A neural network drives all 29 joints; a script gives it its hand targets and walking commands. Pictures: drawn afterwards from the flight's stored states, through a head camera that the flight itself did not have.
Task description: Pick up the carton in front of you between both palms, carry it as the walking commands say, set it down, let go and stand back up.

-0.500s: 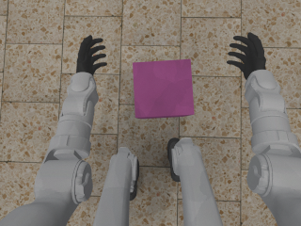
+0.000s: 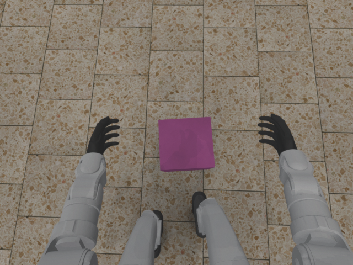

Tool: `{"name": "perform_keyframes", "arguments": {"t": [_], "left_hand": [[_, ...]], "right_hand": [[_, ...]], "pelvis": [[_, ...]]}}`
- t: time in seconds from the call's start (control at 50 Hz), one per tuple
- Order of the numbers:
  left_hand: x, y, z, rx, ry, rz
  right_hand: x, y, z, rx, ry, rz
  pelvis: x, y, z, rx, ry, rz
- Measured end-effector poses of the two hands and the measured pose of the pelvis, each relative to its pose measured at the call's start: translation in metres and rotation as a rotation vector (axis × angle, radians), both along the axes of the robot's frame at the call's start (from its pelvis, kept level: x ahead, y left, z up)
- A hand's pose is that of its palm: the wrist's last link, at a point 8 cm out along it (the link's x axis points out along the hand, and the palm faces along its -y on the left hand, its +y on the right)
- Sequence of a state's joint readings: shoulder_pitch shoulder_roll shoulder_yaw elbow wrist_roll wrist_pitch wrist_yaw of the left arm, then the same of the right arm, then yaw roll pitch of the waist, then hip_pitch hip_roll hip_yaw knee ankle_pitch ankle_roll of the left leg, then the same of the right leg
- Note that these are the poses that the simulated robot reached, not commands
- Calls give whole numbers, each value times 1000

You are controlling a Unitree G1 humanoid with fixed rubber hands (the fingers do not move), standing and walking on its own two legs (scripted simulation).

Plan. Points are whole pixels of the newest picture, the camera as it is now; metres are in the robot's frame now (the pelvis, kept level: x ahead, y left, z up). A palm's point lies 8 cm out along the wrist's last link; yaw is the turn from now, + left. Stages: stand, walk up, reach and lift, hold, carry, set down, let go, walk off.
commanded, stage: let go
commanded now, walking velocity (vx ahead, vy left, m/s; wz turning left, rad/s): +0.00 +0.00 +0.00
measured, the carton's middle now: (185, 147) +0.42 -0.04 -0.57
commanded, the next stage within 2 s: stand in 0.90 s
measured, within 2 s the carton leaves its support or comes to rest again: neither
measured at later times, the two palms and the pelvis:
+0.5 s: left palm (25, 221) +0.23 +0.26 +0.01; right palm (307, 218) +0.21 -0.21 +0.01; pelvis +0.06 +0.03 +0.08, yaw -1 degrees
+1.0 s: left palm (15, 231) +0.21 +0.28 +0.00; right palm (318, 223) +0.20 -0.23 +0.00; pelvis +0.06 +0.03 +0.07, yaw -2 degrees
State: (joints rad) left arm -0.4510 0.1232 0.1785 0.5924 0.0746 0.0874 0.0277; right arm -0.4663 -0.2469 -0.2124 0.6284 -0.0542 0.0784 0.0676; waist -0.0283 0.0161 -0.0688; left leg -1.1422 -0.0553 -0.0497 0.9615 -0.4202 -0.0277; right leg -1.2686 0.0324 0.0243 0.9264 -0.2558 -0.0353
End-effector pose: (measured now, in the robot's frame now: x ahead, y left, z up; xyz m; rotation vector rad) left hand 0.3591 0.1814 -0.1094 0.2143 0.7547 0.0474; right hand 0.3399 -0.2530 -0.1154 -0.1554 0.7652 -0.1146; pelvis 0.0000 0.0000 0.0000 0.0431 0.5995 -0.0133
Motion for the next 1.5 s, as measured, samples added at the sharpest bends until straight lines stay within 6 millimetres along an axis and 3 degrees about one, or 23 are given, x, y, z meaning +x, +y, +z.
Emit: {"name": "perform_keyframes", "arguments": {"t": [0.18, 0.38, 0.52, 0.7, 0.88, 1.04, 1.16, 1.5], "left_hand": [[-40, 22, 50, -15, 9, -1], [-103, 54, 96, -25, 19, 15], [-132, 77, 118, -20, 15, 22], [-136, 85, 125, -19, 24, 1], [-132, 79, 124, -17, 36, -6], [-153, 106, 102, 95, 109, 81], [-167, 120, 99, 141, 140, 125], [-195, 109, 88, 134, 210, 145]], "right_hand": [[-44, 8, 53, 4, 7, 5], [-105, 30, 103, 2, 23, 2], [-134, 44, 123, -2, 30, 14], [-137, 55, 125, 5, 37, 18], [-139, 51, 125, 0, 49, 11], [-143, 14, 114, -85, 49, -59], [-154, 1, 104, -116, 95, -72], [-188, -8, 91, -127, 197, -69]], "pelvis": [[28, 2, 36, -22, -162, -7], [49, 16, 69, -50, -383, -1], [55, 30, 80, -68, -534, -4], [52, 41, 79, -81, -646, -18], [53, 38, 79, -83, -667, -20], [58, 32, 73, -66, -631, -11], [61, 28, 72, -62, -627, -5], [53, 18, 74, -53, -642, 2]]}}
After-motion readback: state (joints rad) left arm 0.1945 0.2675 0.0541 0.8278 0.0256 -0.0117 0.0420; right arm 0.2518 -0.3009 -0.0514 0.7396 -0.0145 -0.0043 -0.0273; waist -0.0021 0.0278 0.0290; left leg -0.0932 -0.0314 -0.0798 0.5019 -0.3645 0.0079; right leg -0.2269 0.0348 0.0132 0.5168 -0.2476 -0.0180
